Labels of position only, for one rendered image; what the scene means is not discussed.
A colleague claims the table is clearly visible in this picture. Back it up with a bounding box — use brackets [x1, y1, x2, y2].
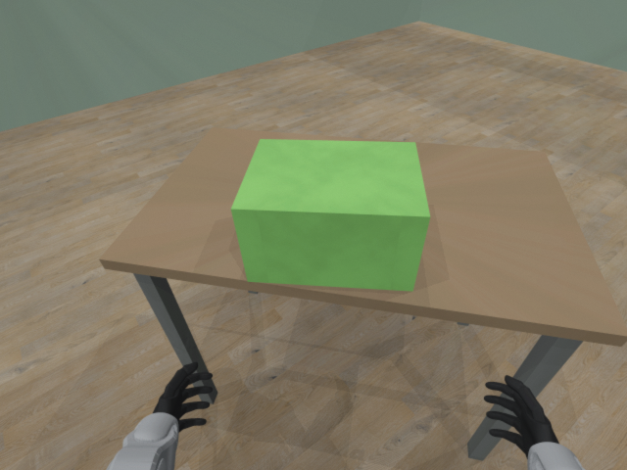
[99, 127, 627, 461]

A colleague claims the right robot forearm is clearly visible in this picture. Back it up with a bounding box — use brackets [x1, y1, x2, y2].
[527, 442, 586, 470]

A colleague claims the right robot hand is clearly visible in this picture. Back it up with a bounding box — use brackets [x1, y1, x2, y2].
[484, 375, 559, 460]

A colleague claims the left robot hand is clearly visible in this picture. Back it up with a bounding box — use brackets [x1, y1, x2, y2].
[153, 362, 213, 432]

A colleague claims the left robot forearm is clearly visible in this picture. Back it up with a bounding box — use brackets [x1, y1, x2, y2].
[106, 412, 179, 470]

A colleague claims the carton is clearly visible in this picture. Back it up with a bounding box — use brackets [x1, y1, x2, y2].
[231, 139, 430, 292]

